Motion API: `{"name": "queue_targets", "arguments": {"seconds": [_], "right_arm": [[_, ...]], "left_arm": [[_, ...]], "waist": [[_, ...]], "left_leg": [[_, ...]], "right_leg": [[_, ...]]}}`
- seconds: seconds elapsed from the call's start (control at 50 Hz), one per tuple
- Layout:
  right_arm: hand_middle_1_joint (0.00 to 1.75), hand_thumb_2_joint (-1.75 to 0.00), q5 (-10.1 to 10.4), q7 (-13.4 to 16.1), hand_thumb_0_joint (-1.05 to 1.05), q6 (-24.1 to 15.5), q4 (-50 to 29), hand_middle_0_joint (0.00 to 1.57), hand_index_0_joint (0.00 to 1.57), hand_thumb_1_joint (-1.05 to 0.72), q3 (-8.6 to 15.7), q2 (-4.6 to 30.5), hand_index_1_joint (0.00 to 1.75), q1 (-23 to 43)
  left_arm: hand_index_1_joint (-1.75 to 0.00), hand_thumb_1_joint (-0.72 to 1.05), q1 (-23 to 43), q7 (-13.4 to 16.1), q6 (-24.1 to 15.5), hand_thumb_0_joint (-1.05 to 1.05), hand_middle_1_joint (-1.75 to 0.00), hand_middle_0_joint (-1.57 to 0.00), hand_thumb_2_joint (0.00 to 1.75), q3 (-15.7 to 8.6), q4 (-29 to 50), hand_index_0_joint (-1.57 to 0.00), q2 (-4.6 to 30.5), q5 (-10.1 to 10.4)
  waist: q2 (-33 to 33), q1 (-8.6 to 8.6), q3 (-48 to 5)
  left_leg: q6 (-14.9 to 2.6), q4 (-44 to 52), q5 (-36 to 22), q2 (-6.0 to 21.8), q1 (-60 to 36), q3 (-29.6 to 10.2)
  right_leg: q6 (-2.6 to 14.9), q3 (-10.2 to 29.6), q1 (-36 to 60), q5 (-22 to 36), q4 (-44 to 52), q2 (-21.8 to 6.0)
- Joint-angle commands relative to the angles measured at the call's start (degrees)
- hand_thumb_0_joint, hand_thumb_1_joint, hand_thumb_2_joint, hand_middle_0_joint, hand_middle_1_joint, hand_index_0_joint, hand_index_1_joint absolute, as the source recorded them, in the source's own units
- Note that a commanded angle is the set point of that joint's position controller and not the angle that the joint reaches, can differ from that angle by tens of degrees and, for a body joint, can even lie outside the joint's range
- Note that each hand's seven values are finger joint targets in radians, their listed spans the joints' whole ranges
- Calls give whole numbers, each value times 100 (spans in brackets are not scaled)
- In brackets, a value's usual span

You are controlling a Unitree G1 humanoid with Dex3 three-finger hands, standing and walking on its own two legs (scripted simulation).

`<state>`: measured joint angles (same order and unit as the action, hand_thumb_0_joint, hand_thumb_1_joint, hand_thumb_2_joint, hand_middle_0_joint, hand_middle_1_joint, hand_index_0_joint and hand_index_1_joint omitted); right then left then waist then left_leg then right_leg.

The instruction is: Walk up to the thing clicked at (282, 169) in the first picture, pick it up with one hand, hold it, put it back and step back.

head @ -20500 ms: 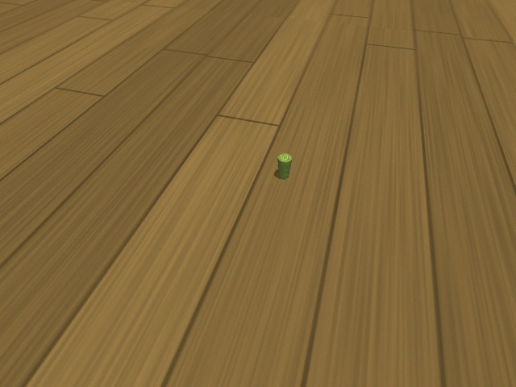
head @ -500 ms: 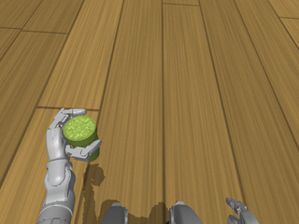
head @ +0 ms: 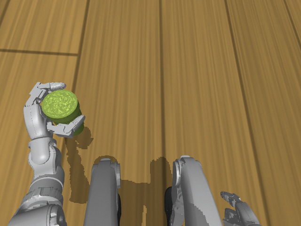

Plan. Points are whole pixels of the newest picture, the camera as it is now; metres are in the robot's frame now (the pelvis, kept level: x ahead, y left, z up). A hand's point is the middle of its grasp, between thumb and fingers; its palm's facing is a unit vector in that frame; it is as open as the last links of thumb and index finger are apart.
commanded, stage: crouch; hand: left
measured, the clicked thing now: (68, 116) +0.41 +0.22 -0.07
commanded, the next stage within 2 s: lower in 1.02 s
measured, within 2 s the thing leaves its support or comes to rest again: neither
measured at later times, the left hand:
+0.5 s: hand (75, 121) +0.43 +0.24 -0.18, palm faces +0.26 -0.96 -0.01, open 10.7 cm
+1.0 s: hand (79, 124) +0.45 +0.25 -0.25, palm faces +0.24 -0.97 +0.00, open 10.7 cm
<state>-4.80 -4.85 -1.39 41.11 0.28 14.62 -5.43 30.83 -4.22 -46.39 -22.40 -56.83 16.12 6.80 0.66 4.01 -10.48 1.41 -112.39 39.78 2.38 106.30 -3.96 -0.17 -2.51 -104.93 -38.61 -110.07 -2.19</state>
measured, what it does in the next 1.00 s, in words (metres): lowers itself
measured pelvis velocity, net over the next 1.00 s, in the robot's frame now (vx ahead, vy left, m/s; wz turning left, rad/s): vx -0.03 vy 0.01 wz -0.12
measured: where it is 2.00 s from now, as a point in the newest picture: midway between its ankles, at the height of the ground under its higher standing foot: (143, 225)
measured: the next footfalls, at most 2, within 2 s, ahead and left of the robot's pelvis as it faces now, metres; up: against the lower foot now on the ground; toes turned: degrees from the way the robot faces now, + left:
none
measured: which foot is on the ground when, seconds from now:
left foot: down 0.00-1.00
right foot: down 0.00-1.00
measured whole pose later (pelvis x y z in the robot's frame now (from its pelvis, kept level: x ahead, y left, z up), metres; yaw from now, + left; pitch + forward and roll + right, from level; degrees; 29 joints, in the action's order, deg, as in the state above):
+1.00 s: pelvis -0.03 +0.01 -0.17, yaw -7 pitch +24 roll -10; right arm -11.9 -7.2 1.2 38.7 -11.8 18.9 -0.3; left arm 39.5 -7.2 -49.2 -33.1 -68.2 33.4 4.8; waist 5.7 11.4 5.0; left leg 1.4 -145.3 39.6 1.1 130.1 -12.4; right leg -1.9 -7.1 -125.4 -35.8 -137.2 -0.5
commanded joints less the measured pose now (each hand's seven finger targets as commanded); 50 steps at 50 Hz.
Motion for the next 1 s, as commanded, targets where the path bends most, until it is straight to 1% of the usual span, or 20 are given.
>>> {"name": "queue_targets", "arguments": {"seconds": [0.0,0.06,0.1,0.16,0.24,0.26,0.3,0.4,0.42,0.52,0.54,0.62,0.74,0.78,0.82,0.84,0.88,0.9,0.94,0.98], "right_arm": [[30,-91,-128,9,0,-80,-289,20,20,-92,306,1090,30,-614],[30,-92,-179,4,0,-54,-191,20,20,-92,255,1175,30,-695],[30,-92,-215,-10,0,-25,-147,20,20,-93,208,1175,30,-681],[30,-92,-255,-3,0,14,-121,20,20,-93,160,1223,30,-679],[30,-91,-276,-30,0,66,-157,20,20,-92,61,1308,30,-545],[30,-91,-277,-39,0,71,-193,20,20,-91,54,1330,30,-552],[30,-91,-298,-35,0,84,-254,20,20,-91,-9,1394,30,-571],[30,-91,-354,-33,0,99,-157,20,20,-91,-121,1448,30,-548],[30,-91,-358,-38,0,111,-216,20,20,-91,-133,1531,30,-523],[30,-91,-438,-55,0,143,-216,20,20,-91,-270,1638,30,-507],[30,-91,-458,-62,0,157,-192,20,20,-91,-307,1639,30,-532],[30,-91,-521,-74,0,192,-163,20,20,-91,-390,1711,30,-468],[30,-91,-628,-130,0,215,-267,20,20,-91,-545,1847,30,-363],[30,-91,-655,-127,0,230,-301,20,20,-91,-572,1896,30,-323],[30,-91,-696,-148,0,243,-336,20,20,-91,-630,1923,30,-294],[30,-91,-706,-152,0,239,-346,20,20,-91,-651,1928,30,-283],[30,-91,-710,-162,0,246,-398,20,20,-91,-674,1972,30,-194],[30,-91,-741,-173,0,250,-427,20,20,-91,-722,1989,30,-187],[30,-91,-764,-171,0,249,-423,20,20,-91,-739,2021,30,-172],[30,-91,-790,-176,0,268,-409,20,20,-92,-765,2060,30,-158]], "left_arm": [[-138,14,1968,-41,-591,0,-137,-123,127,-188,805,-124,1185,-116],[-139,11,2429,-7,-640,0,-137,-123,127,-452,692,-124,1576,-131],[-139,13,2434,-16,-617,0,-138,-123,128,-463,421,-124,1571,-176],[-137,12,2685,-4,-603,0,-136,-122,127,-705,326,-122,1936,-239],[-138,13,2448,-99,-521,0,-136,-123,127,-837,-125,-123,2066,-280],[-138,13,2449,-124,-500,0,-137,-123,127,-802,-152,-124,1988,-253],[-137,13,2625,-175,-510,0,-136,-121,126,-983,98,-122,2304,-228],[-133,17,2691,-240,-471,0,-133,-119,124,-849,51,-120,2231,-219],[-133,17,2789,-235,-490,0,-133,-119,124,-978,169,-120,2432,-218],[-132,18,2694,-316,-509,0,-132,-118,122,-932,82,-120,2441,-211],[-132,17,2590,-299,-515,0,-132,-118,123,-1056,32,-119,2542,-187],[-135,17,2577,-298,-546,0,-134,-120,125,-1068,-20,-121,2663,-197],[-136,18,2535,-331,-632,0,-135,-121,126,-1038,-65,-122,2698,-182],[-134,17,2324,-330,-639,0,-134,-119,124,-1204,-167,-120,2912,-173],[-133,20,2389,-367,-667,0,-133,-119,124,-998,-207,-120,2714,-180],[-134,20,2349,-346,-681,0,-133,-119,125,-1124,-118,-120,2886,-164],[-133,19,2380,-306,-698,0,-133,-120,123,-1176,-183,-121,2984,-146],[-134,20,2391,-321,-718,0,-134,-120,124,-1086,-177,-121,2884,-151],[-134,21,2331,-338,-736,0,-134,-121,124,-1118,-114,-122,2927,-125],[-133,17,2384,-291,-772,0,-133,-120,123,-1176,-71,-122,3150,-160]], "waist": [[-650,184,-3405],[-817,198,-3704],[-896,247,-3545],[-792,302,-3388],[-744,323,-2884],[-691,393,-2902],[-702,412,-3136],[-982,471,-2713],[-1042,517,-2757],[-1233,639,-2567],[-1101,609,-2663],[-1244,614,-2419],[-1302,787,-2308],[-1284,711,-2374],[-1282,889,-2210],[-1286,808,-2271],[-1323,820,-2152],[-1329,913,-2157],[-1364,894,-2221],[-1488,915,-2180]], "left_leg": [[-157,839,-1090,-181,-1839,155],[-148,469,-1270,-175,-1798,188],[-151,291,-1108,-180,-1540,217],[-189,12,-766,-193,-984,272],[-209,-146,-168,-195,-505,227],[-217,-248,-157,-195,-377,245],[-230,-451,-336,-204,-245,235],[-193,-626,-124,-171,-118,128],[-179,-640,-126,-150,-194,41],[-152,-901,-370,-135,-127,-42],[-166,-996,-429,-135,-29,-34],[-151,-1105,-290,-120,20,-73],[-123,-1301,-507,-98,23,-198],[-127,-1403,-618,-99,47,-182],[-131,-1445,-626,-90,119,-242],[-131,-1479,-642,-89,141,-235],[-138,-1488,-441,-87,236,-265],[-125,-1503,-536,-79,155,-303],[-115,-1587,-707,-74,49,-299],[-115,-1621,-707,-70,156,-306]], "right_leg": [[227,-72,1346,1065,723,250],[223,-131,1178,1222,345,247],[221,-154,972,1116,156,247],[176,-152,932,899,-5,254],[159,-339,435,383,-256,289],[154,-347,479,384,-286,306],[125,-354,653,578,-444,302],[156,-483,85,446,-735,336],[165,-541,10,466,-829,338],[169,-618,-135,731,-1083,336],[152,-618,25,784,-1087,360],[157,-677,-179,677,-1190,378],[147,-794,-181,920,-1372,397],[139,-793,-58,1016,-1425,414],[132,-841,-108,1054,-1466,409],[132,-836,-21,1061,-1444,427],[136,-867,-133,893,-1485,427],[122,-901,-67,1003,-1504,421],[125,-890,-37,1151,-1536,432],[126,-896,50,1158,-1581,436]]}}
